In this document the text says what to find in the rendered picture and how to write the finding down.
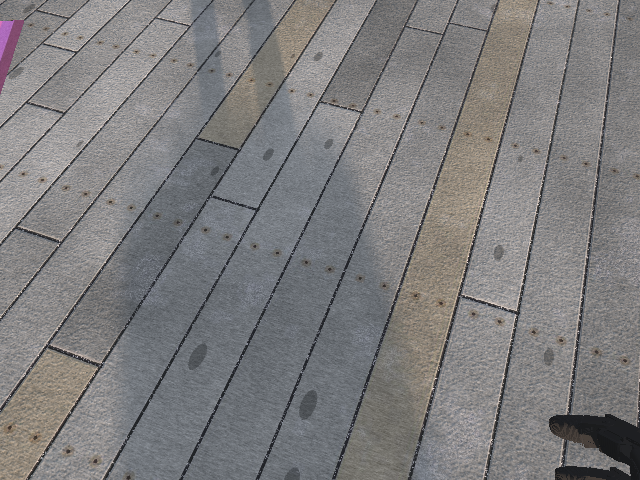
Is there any robot right hand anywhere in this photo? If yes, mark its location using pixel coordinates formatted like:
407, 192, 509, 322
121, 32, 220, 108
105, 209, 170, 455
549, 414, 640, 480

